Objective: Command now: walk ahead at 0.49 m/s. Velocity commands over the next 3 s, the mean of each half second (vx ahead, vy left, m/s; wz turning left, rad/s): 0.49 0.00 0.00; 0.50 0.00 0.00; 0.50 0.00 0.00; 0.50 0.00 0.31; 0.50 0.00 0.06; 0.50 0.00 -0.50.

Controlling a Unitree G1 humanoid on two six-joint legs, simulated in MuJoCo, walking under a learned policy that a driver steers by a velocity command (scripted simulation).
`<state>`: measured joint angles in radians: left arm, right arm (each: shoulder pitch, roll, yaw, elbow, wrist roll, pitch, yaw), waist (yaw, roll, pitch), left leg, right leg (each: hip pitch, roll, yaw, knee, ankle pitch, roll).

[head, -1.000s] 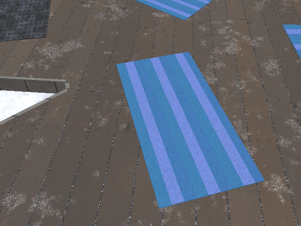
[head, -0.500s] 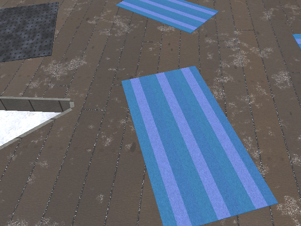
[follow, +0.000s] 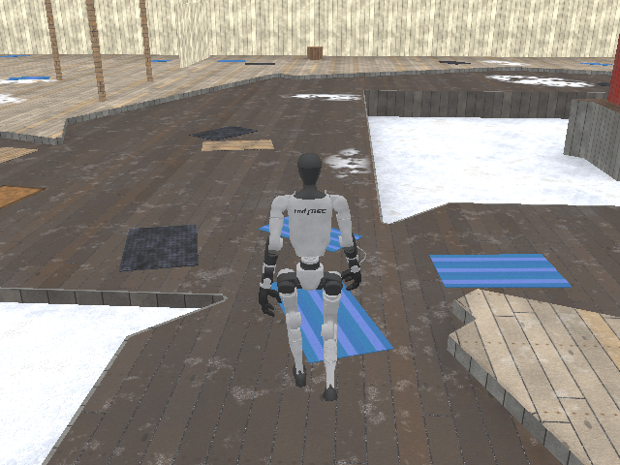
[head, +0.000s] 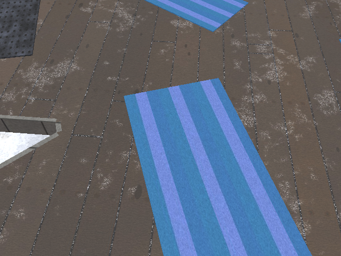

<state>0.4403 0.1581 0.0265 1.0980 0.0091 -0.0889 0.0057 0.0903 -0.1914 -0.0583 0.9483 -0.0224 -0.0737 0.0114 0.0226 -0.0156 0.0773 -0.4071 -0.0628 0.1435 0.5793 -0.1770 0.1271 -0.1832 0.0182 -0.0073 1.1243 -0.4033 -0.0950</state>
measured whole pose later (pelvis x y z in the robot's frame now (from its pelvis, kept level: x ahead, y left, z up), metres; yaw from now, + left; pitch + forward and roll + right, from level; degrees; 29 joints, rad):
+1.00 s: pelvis +0.55 -0.01 +0.01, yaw +1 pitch +1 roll -1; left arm 0.48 0.16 0.03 1.09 0.03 -0.10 0.01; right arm -0.01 -0.17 -0.03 0.87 -0.02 -0.05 0.03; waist 0.07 0.02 0.06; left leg -0.53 0.04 0.08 0.57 -0.10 0.08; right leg 0.13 0.07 -0.08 0.21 -0.35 -0.05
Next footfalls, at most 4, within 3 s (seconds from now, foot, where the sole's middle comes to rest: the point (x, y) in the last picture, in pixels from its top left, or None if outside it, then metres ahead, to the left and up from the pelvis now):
0.48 right None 0.44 -0.10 -0.76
1.04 left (162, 184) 0.74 0.08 -0.76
1.60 right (200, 128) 1.05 -0.09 -0.76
2.16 left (156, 92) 1.29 0.13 -0.76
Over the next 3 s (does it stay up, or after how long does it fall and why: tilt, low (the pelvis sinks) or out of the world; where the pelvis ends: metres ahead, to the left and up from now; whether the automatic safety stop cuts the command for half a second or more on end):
stays up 1.60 0.08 0.02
